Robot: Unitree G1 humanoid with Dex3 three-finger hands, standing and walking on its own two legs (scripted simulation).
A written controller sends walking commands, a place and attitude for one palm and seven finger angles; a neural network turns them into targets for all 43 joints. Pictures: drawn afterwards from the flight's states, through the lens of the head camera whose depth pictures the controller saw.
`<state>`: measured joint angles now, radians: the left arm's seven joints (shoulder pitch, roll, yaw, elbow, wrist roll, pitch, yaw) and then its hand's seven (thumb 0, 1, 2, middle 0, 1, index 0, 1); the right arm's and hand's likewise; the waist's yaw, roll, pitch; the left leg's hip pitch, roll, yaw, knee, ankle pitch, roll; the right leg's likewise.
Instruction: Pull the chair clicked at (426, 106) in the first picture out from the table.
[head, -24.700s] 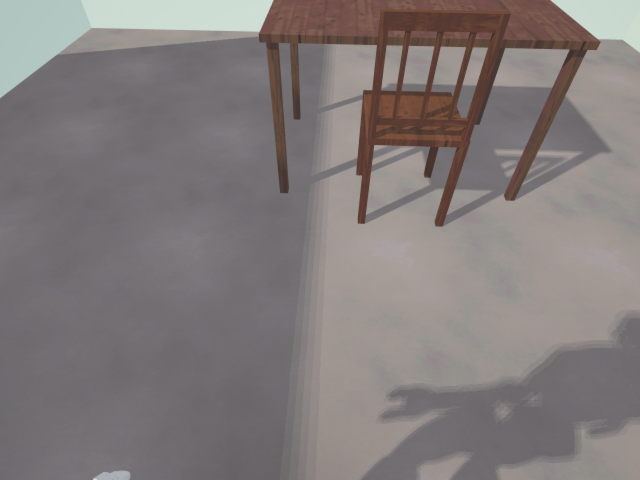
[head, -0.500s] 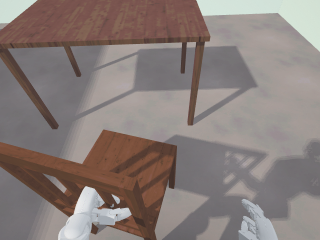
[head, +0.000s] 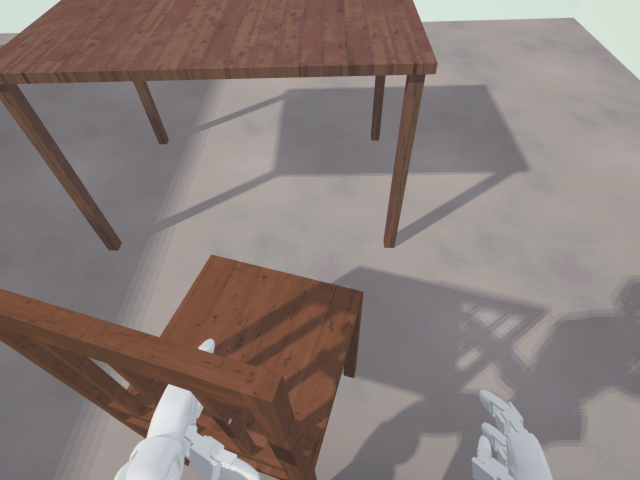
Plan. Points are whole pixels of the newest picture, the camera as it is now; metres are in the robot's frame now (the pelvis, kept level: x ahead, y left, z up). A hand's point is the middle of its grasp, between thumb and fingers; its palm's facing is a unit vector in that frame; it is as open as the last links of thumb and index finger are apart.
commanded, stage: draw the fingers out of the gap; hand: left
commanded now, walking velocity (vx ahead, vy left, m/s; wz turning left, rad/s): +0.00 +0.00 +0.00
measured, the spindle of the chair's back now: (161, 399) +0.24 +0.22 -0.05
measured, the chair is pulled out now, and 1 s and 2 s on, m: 0.62 0.62 0.62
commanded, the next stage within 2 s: draw the hand back to the body in 0.80 s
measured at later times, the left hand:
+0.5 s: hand out of the picture +0.14 +0.13 -0.02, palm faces -0.04 -0.99 -0.16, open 17.5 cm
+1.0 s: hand out of the picture +0.09 +0.13 -0.01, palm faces +0.03 -1.00 -0.04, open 17.5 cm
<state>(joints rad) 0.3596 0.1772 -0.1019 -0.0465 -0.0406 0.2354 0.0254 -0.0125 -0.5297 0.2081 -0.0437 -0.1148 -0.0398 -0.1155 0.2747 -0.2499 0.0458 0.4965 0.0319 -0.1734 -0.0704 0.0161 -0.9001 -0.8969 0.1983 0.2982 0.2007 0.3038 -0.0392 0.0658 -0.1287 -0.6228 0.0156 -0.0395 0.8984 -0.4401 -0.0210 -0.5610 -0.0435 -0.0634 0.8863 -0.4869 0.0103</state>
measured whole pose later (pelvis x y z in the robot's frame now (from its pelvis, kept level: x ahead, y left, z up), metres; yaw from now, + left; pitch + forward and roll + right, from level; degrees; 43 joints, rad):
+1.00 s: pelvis -0.02 +0.00 -0.02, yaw +0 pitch +10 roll -2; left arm 0.92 0.16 -0.11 -0.40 -0.08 0.07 -0.04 -0.01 -0.53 0.21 -0.01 0.00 0.00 0.00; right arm 0.29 -0.19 -0.01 0.44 0.05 -0.22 -0.11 0.02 -0.90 -0.90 0.20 0.30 0.20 0.30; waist 0.00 0.05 -0.19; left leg -0.75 0.02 -0.06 1.06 -0.49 -0.02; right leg -0.67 -0.03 -0.08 1.02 -0.53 0.01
